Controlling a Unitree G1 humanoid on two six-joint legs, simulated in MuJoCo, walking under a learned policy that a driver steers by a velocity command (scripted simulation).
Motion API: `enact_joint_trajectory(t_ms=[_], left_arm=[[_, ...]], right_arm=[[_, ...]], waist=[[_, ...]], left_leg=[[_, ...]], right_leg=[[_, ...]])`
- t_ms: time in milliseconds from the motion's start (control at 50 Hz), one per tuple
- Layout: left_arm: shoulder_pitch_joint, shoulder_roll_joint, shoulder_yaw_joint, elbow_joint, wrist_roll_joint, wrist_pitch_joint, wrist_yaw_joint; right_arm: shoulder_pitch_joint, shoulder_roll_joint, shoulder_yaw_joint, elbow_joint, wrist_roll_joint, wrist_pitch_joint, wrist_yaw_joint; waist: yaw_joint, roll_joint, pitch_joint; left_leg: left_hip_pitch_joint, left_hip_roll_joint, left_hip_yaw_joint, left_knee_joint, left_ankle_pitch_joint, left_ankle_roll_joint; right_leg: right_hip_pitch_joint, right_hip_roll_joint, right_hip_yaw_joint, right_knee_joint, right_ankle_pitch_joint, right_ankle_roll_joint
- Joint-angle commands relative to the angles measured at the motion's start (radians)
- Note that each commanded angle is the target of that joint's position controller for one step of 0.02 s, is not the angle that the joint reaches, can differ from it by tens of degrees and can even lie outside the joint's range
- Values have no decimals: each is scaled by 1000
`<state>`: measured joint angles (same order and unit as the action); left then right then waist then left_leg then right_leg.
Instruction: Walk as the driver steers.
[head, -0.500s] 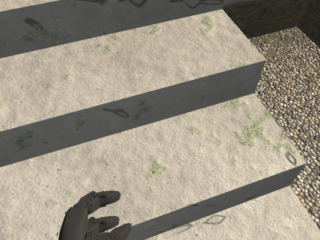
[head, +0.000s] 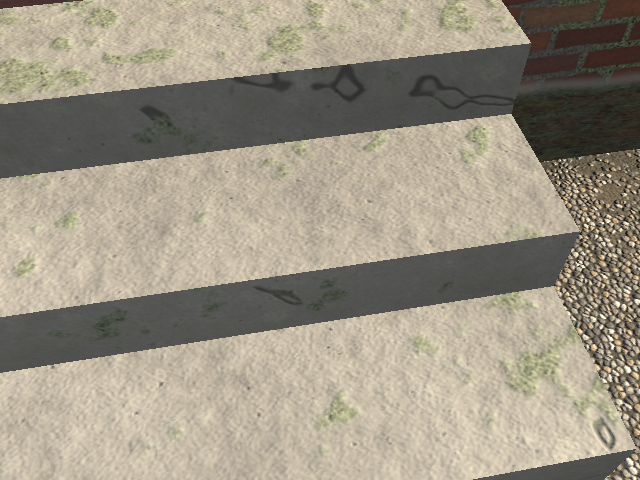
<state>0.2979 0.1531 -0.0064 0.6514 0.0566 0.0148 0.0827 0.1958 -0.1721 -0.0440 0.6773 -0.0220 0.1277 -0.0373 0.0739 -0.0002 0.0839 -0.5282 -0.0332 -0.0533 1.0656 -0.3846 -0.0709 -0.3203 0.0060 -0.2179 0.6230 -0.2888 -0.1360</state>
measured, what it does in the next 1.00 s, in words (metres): walks ahead: left foot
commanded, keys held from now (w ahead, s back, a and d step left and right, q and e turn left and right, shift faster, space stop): no key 0.36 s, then w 0.64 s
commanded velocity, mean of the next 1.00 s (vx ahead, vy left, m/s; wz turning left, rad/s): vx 0.21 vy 0.00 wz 0.00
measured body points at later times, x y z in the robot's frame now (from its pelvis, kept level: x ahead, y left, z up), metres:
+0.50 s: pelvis +0.07 +0.01 +0.01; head +0.07 +0.01 +0.46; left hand +0.10 +0.25 -0.12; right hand +0.13 -0.23 -0.12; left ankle +0.03 +0.11 -0.72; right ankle +0.04 -0.04 -0.72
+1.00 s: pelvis +0.27 +0.00 +0.01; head +0.28 -0.01 +0.46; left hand +0.14 +0.22 -0.12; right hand +0.49 -0.18 -0.07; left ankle +0.35 +0.10 -0.40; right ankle +0.09 -0.05 -0.72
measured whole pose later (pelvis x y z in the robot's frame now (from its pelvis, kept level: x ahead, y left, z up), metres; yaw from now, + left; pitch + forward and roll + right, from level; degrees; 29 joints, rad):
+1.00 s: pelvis +0.27 +0.00 +0.01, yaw -1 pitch +3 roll +3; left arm 0.60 0.16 -0.02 1.09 0.02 -0.10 -0.01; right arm 0.02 -0.11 0.04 0.64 0.00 0.00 -0.02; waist 0.02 -0.02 -0.03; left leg -1.31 -0.02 0.09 2.11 -0.57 0.17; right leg 0.08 0.04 -0.03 0.28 -0.41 -0.10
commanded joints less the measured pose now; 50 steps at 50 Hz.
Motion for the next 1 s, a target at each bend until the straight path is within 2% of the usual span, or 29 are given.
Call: enact_joint_trajectory(t_ms=[20, 80, 120, 140, 160, 180, 200, 240, 320, 380, 440, 480, 540, 580, 620, 660, 680, 700, 720, 740, 760, 780, 820, 840, 880, 940, 960, 980, 1000], left_arm=[[86, 134, 52, -24, 7, -1, -17], [94, 146, 64, 5, 6, 10, -27], [91, 160, 71, 40, -16, 21, -34], [98, 164, 73, 61, -33, 20, -40], [50, 126, 61, 49, -56, 11, -45], [-12, 93, 50, 29, -64, 10, -48], [-14, 83, 45, 33, -49, 0, -54], [40, 91, 47, 64, -35, -4, -60], [141, 103, 45, 115, -23, -16, -45], [141, 105, 39, 126, -25, -21, -25], [150, 165, 63, 143, -36, -19, -32], [113, 168, 69, 136, -40, -24, -41], [-10, 139, 65, 103, -50, -47, -57], [-35, 107, 58, 100, -49, -65, -66], [6, 109, 62, 116, -34, -81, -77], [57, 75, 51, 130, -40, -92, -88], [154, 86, 57, 168, -40, -96, -90], [278, 193, 89, 204, -38, -102, -82], [378, 278, 115, 231, -36, -95, -71], [392, 236, 100, 248, -28, -97, -72], [346, 206, 86, 241, -11, -97, -74], [299, 201, 79, 244, -3, -95, -70], [276, 166, 59, 267, -8, -108, -74], [264, 150, 49, 277, -16, -117, -83], [342, 134, 36, 339, -19, -128, -97], [330, 93, -1, 381, -22, -148, -106], [335, 82, -8, 411, -32, -142, -99], [324, 85, -14, 422, -38, -133, -96], [329, 61, -22, 446, -55, -120, -69]], right_arm=[[-34, -56, -13, -69, 5, -24, 7], [6, -47, -8, -48, 10, -39, 7], [91, -34, -4, -7, 11, -52, 9], [139, -48, -6, 14, -2, -60, 9], [181, -108, -22, 27, -12, -64, 1], [169, -101, -20, 13, -1, -67, -16], [119, -44, 3, 1, -9, -79, -31], [67, -54, 8, 2, -7, -90, -48], [43, -77, 4, 31, 16, -115, -33], [87, -67, 2, 67, 15, -120, -15], [141, -97, -12, 99, -3, -124, 1], [178, -97, -14, 117, -10, -132, 5], [289, -113, -22, 163, -2, -142, 2], [335, -139, -32, 187, 1, -144, -5], [340, -139, -29, 183, -10, -152, -2], [226, -150, -26, 165, 3, -157, 1], [118, -146, -23, 133, 15, -169, 9], [7, -128, -11, 79, 26, -188, 24], [25, -123, -9, 65, 33, -197, 29], [46, -144, -13, 88, 9, -184, 23], [71, -112, -11, 109, 3, -181, 26], [69, -96, -7, 107, 12, -185, 35], [27, -60, 4, 77, 4, -179, 43], [14, -50, 11, 69, 7, -172, 44], [-114, 30, 43, -4, 11, -157, 26], [-343, 74, 91, -138, 22, -153, 5], [-402, 104, 111, -183, 23, -148, 5], [-434, 97, 130, -223, 27, -145, 11], [-470, 99, 139, -241, 22, -139, 20]], waist=[[18, -99, -80], [1, -91, -71], [-45, -72, -78], [-69, -55, -82], [-112, 73, -68], [-124, 188, -55], [-95, 194, -33], [-49, 137, -19], [4, -34, -61], [-28, -51, -64], [-53, -65, -20], [-83, -43, 17], [-148, 66, 3], [-148, 178, 31], [-116, 110, 15], [-32, 77, 1], [35, 39, -34], [109, -145, -57], [115, -288, -113], [83, -142, -105], [47, -1, -100], [14, 10, -90], [-33, -19, -45], [-44, -30, -31], [-29, -75, 22], [-48, -63, 149], [-73, -69, 162], [-81, -49, 168], [-77, -21, 161]], left_leg=[[-40, 17, 52, -175, -83, 28], [97, 16, 92, -385, -80, 65], [279, -18, 154, -682, 85, 102], [441, -14, 147, -791, 202, 128], [544, 88, -19, -735, 107, 190], [463, 175, -156, -796, -59, 254], [404, 212, -211, -826, -85, 277], [368, 200, -191, -808, -65, 271], [172, 91, -35, -681, 64, 152], [243, 56, 19, -642, 109, 108], [242, 29, 40, -596, -29, 132], [271, 39, 19, -613, -41, 163], [462, 121, -136, -740, -144, 236], [587, 252, -329, -816, -126, 332], [606, 340, -396, -765, 98, 380], [469, 296, -279, -721, 283, 335], [297, 224, -159, -643, 410, 279], [66, 80, 23, -376, 516, 208], [-192, -24, 146, -104, 104, 150], [-308, -14, 123, 145, -102, 139], [-349, 17, 68, 333, -86, 145], [-411, 19, 58, 507, -56, 162], [-551, 28, 64, 779, -69, 196], [-610, 25, 65, 859, -73, 206], [-839, -6, 83, 1203, -177, 231], [-999, -11, 118, 1227, -236, 241], [-982, 17, 139, 1181, -233, 252], [-893, 44, 212, 971, -211, 241], [-758, 63, 230, 818, -175, 242]], right_leg=[[206, -275, 380, -305, 111, -106], [172, -250, 348, -308, 128, -105], [125, -179, 275, -289, 51, -54], [33, -137, 236, -285, -35, 2], [-142, -98, 210, -276, -75, 77], [-121, -16, 160, -160, -4, 115], [-91, 10, 172, -113, 33, 103], [-50, 10, 200, -143, 33, 90], [257, -73, 286, -279, 128, 35], [210, -135, 349, -345, 61, -17], [148, -151, 406, -374, -192, -48], [74, -158, 420, -360, -235, -54], [-111, -61, 307, -220, -123, 3], [-273, 36, 161, -44, -11, 63], [-314, 21, 186, 22, -141, 62], [-109, 5, 203, -176, -105, 39], [167, 20, 215, -263, -3, 19], [419, -93, 412, -338, 122, -13], [660, -268, 629, -365, 484, -78], [688, -341, 658, -315, 691, -128], [648, -326, 595, -296, 632, -155], [612, -308, 565, -309, 526, -153], [520, -262, 479, -326, 446, -121], [468, -255, 451, -331, 415, -100], [408, -292, 455, -341, 325, -98], [222, -264, 379, -431, 272, -29], [157, -240, 345, -472, 302, 0], [82, -196, 280, -548, 358, 31], [20, -178, 274, -618, 543, 29]])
